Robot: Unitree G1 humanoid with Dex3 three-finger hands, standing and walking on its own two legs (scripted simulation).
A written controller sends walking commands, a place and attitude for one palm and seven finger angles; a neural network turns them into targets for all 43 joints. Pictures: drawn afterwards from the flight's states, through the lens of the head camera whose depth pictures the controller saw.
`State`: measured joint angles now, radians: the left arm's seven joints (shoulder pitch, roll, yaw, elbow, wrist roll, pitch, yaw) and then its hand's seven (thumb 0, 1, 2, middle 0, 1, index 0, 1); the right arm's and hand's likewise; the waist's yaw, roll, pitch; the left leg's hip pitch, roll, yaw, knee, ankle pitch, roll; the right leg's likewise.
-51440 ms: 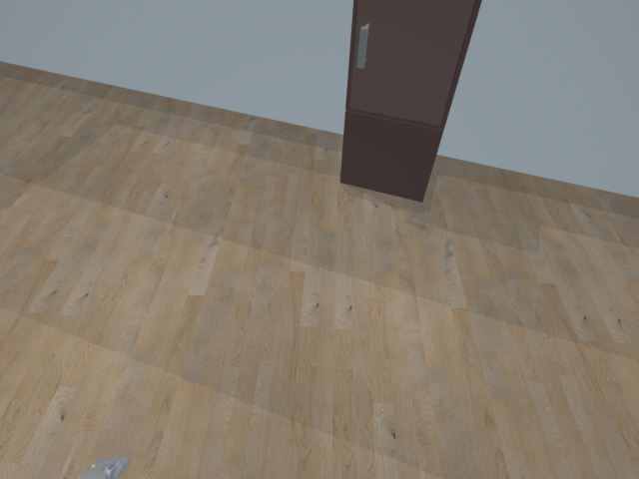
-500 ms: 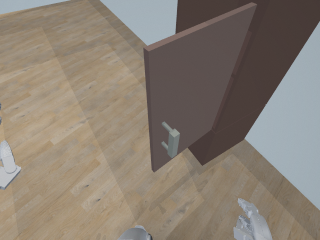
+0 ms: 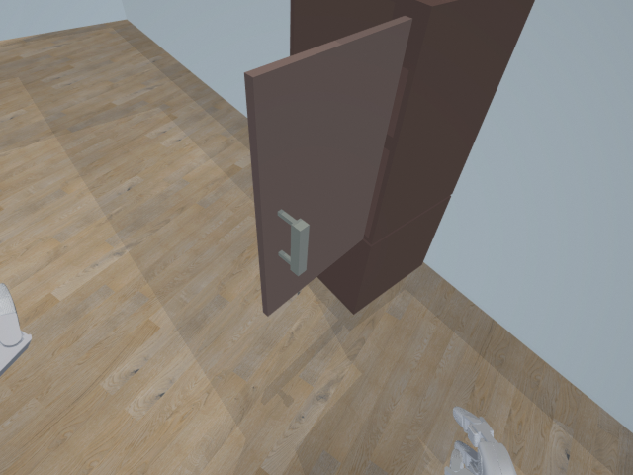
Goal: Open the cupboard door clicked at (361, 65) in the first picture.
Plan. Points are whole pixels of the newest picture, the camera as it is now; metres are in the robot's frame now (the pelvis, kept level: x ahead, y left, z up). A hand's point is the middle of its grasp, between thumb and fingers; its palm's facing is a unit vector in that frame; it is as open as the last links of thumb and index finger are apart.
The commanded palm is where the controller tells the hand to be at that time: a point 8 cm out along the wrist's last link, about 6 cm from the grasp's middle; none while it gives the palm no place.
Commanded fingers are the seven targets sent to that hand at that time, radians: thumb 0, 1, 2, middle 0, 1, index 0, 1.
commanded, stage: stop stepping back and stand still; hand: left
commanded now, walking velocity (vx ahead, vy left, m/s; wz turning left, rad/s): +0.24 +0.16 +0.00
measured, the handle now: (291, 242) +0.54 +0.06 -0.08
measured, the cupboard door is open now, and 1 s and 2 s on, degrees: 97 97 97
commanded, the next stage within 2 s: let the arm hang, fingers relaxed in 0.74 s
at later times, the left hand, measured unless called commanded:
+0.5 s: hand out of the picture +0.19 +0.28 +0.17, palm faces +0.41 -0.78 -0.46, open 7.4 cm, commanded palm +0.12 +0.32 +0.18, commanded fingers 0.00 0.90 0.90 -0.20 -0.30 -0.20 -0.30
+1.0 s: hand (100, 454) +0.16 +0.27 -0.07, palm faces +0.05 -0.92 -0.40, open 7.4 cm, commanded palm none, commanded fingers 0.00 0.90 0.90 -0.20 -0.30 -0.20 -0.30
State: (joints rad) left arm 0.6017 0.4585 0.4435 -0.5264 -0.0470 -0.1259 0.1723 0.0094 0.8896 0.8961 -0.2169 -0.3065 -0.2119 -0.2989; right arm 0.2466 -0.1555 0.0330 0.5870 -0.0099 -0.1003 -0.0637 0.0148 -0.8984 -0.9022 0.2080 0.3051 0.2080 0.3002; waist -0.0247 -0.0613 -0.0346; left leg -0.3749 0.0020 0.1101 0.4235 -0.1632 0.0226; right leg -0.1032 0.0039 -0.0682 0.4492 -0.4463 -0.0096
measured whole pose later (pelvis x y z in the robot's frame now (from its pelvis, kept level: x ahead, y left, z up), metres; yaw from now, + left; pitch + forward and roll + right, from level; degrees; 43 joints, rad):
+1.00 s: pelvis -0.03 +0.04 -0.01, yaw -1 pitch +1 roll +1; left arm 0.24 0.30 0.10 0.40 0.03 0.02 0.02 0.00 0.90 0.90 -0.20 -0.30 -0.20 -0.30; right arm 0.12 -0.31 -0.02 0.82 -0.03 -0.06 -0.01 0.01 -0.90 -0.90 0.21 0.30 0.21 0.30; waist -0.02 0.04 0.02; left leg -0.34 -0.06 0.07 0.56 -0.23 0.07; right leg -0.29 -0.03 -0.01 0.62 -0.34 0.01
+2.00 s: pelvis -0.02 +0.03 +0.01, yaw +0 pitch -1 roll +0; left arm 0.29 0.13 0.00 1.15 0.00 0.00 0.03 0.00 0.92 0.90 -0.20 -0.30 -0.20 -0.30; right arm 0.29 -0.13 0.01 1.16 -0.02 0.00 -0.04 0.01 -0.91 -0.90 0.20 0.30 0.20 0.30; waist -0.01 0.00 0.04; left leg -0.20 -0.03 0.04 0.40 -0.17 0.04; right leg -0.13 0.00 -0.03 0.40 -0.25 -0.01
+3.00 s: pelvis +0.01 +0.03 +0.01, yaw +0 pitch -1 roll +0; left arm 0.21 0.22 0.01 1.14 0.00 -0.02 0.03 0.00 0.91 0.90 -0.20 -0.30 -0.20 -0.30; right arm 0.18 -0.22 0.01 1.15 -0.02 -0.01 -0.03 0.01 -0.90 -0.90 0.20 0.30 0.20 0.30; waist 0.00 0.00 0.05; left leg -0.13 -0.04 0.03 0.34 -0.19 0.04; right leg -0.04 0.00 -0.03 0.33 -0.27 -0.01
